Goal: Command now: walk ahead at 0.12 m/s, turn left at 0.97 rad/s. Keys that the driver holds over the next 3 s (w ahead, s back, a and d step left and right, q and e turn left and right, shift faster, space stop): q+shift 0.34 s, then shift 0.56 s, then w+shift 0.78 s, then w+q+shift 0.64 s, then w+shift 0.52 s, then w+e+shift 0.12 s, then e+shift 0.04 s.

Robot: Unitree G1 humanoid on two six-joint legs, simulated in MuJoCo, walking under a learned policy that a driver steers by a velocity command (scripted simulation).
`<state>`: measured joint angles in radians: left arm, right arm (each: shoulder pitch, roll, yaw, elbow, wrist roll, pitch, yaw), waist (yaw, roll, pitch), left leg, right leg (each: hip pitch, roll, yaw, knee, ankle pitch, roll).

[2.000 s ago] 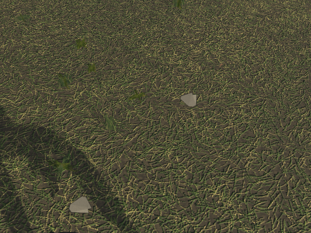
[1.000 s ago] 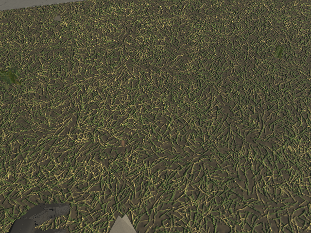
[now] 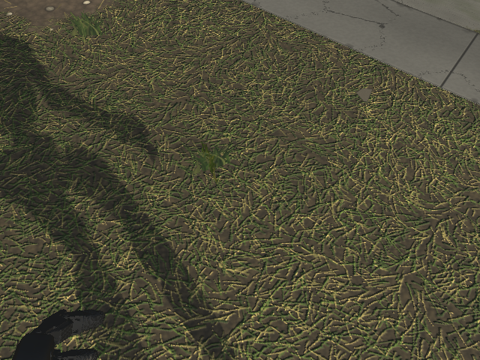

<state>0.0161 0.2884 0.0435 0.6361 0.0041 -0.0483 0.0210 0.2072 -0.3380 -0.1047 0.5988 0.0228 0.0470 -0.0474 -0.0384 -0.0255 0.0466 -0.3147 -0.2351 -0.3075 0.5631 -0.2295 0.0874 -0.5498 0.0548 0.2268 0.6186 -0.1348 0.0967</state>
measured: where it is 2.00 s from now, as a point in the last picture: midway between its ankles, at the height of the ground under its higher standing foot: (97, 294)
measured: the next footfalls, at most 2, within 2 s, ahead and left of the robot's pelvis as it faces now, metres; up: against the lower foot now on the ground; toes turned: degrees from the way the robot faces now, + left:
right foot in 0.06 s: +0.19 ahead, -0.14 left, +0.00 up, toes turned +14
left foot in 0.48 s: +0.04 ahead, +0.10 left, +0.00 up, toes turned +28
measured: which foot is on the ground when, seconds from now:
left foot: down 0.00-0.04, up 0.06-0.46, down 0.48-1.00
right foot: up 0.00-0.04, down 0.06-0.48, up 0.50-0.84, down 0.86-1.00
